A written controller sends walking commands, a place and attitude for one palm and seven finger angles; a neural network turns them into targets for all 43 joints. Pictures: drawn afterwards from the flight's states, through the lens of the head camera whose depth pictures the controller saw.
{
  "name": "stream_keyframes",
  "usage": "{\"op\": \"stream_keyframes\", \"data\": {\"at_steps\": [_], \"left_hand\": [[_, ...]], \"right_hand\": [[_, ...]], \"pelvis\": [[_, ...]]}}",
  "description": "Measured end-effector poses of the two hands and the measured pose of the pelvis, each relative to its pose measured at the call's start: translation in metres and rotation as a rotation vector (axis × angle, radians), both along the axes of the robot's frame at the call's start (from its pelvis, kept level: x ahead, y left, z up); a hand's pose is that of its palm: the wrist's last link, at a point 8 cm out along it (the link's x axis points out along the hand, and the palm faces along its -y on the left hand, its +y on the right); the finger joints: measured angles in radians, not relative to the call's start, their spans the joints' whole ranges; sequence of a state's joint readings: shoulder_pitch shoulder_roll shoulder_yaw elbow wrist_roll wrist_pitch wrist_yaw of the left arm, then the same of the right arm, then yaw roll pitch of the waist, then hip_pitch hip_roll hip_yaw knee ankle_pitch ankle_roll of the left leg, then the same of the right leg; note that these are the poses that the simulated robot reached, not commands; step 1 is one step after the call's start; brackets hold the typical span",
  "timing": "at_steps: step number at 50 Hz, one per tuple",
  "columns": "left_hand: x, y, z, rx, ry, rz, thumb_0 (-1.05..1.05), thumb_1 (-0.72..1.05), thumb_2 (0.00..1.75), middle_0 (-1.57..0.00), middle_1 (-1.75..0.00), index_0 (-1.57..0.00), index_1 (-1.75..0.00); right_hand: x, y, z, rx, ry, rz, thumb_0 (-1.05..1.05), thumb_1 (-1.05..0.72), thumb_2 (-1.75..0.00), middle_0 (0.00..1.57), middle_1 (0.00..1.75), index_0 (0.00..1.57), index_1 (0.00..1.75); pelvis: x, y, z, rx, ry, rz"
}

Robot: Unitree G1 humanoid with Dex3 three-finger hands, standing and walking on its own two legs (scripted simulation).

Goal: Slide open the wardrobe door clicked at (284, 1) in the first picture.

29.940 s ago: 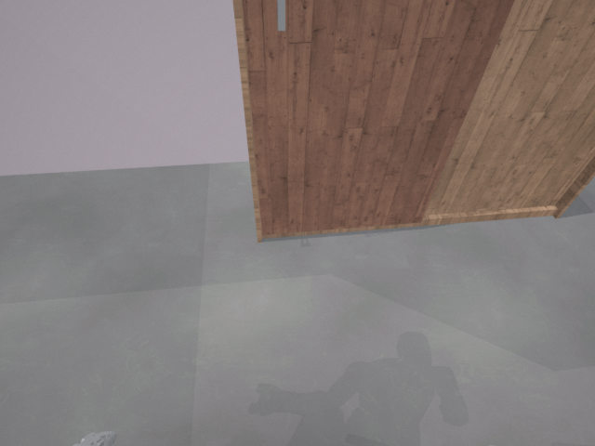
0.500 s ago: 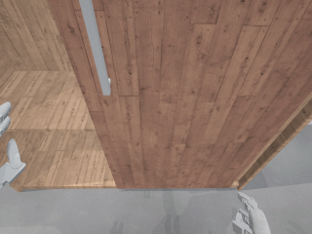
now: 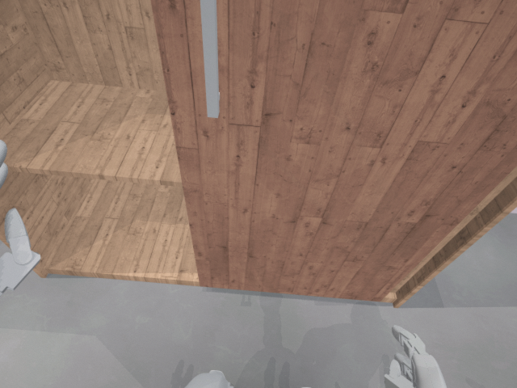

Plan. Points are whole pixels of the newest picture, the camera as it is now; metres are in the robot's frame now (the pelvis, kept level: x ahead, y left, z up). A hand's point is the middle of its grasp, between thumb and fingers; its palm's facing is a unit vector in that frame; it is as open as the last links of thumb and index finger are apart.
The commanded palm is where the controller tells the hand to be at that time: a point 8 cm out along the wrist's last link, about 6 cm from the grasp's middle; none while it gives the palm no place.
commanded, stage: step back with the hand held close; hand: left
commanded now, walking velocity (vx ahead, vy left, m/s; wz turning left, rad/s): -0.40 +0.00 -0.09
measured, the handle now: (211, 27) +0.53 +0.13 +0.28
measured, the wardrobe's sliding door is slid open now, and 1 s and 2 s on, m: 0.61 0.61 0.61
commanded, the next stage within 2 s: stop stepping back and stand still in 0.26 s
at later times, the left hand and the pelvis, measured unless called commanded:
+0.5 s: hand (52, 278) +0.19 +0.23 +0.17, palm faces +0.20 -0.89 -0.42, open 7.4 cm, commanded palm +0.11 +0.29 +0.20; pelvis -0.07 +0.01 +0.00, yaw -8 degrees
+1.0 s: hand out of the picture +0.14 +0.26 +0.18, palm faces +0.26 -0.84 -0.47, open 7.4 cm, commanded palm +0.08 +0.31 +0.20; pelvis -0.09 +0.03 +0.02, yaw -7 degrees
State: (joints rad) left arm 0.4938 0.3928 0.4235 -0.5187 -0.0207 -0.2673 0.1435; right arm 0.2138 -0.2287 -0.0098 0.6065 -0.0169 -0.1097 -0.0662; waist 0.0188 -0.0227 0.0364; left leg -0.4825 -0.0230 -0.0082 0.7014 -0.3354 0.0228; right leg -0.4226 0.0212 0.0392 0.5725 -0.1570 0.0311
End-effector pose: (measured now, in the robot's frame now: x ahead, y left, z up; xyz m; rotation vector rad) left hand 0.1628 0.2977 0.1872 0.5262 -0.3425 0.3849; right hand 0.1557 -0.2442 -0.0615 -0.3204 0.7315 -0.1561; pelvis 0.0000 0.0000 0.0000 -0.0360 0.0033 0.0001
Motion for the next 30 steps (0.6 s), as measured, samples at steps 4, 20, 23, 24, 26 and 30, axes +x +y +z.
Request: {"op": "stream_keyframes", "data": {"at_steps": [4, 20, 23, 24, 26, 30], "left_hand": [[-0.005, 0.011, -0.002, 0.012, -0.011, -0.015, 0.01, 0.89, 0.90, -0.21, -0.30, -0.21, -0.30], [-0.015, -0.017, 0.010, -0.004, -0.014, -0.183, 0.01, 0.89, 0.90, -0.20, -0.30, -0.21, -0.30], [-0.009, -0.021, 0.003, -0.008, 0.011, -0.246, 0.01, 0.89, 0.90, -0.21, -0.30, -0.21, -0.30], [-0.008, -0.020, 0.001, -0.011, 0.025, -0.256, 0.01, 0.89, 0.90, -0.21, -0.30, -0.21, -0.30], [-0.010, -0.016, -0.002, -0.016, 0.066, -0.249, 0.01, 0.89, 0.90, -0.21, -0.30, -0.21, -0.30], [-0.035, -0.005, 0.005, 0.036, 0.136, -0.202, 0.02, 0.89, 0.90, -0.21, -0.30, -0.21, -0.30]], "right_hand": [[-0.009, 0.008, 0.003, -0.022, -0.011, -0.015, 0.01, -0.90, -0.90, 0.20, 0.30, 0.20, 0.30], [-0.063, 0.025, 0.003, 0.060, -0.035, -0.051, 0.01, -0.90, -0.90, 0.21, 0.30, 0.20, 0.30], [-0.087, 0.014, 0.004, 0.043, -0.046, -0.143, 0.01, -0.90, -0.90, 0.21, 0.30, 0.21, 0.30], [-0.096, 0.010, 0.005, 0.037, -0.046, -0.173, 0.01, -0.90, -0.90, 0.21, 0.30, 0.21, 0.30], [-0.113, 0.004, 0.009, 0.024, -0.036, -0.212, 0.01, -0.90, -0.90, 0.20, 0.30, 0.20, 0.30], [-0.142, -0.005, 0.014, 0.006, 0.017, -0.210, 0.01, -0.90, -0.90, 0.20, 0.29, 0.20, 0.30]], "pelvis": [[-0.012, 0.009, -0.001, -0.024, -0.002, 0.005], [-0.064, 0.010, 0.008, -0.013, 0.063, -0.155], [-0.066, 0.014, 0.003, -0.020, 0.031, -0.152], [-0.066, 0.015, 0.003, -0.017, 0.023, -0.145], [-0.070, 0.014, 0.006, -0.011, 0.025, -0.125], [-0.081, 0.011, 0.014, 0.002, 0.035, -0.091]]}}
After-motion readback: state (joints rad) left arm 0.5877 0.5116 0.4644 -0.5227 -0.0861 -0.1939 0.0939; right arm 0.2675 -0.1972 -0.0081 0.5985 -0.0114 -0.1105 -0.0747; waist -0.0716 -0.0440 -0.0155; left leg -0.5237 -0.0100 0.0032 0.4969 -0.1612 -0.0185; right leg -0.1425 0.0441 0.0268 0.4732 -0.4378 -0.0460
